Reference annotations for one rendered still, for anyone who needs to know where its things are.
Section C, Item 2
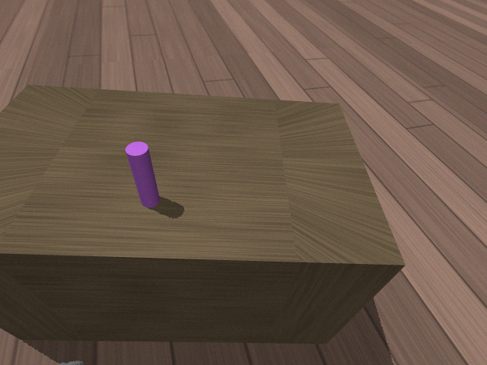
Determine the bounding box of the can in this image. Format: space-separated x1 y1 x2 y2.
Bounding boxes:
126 141 160 208

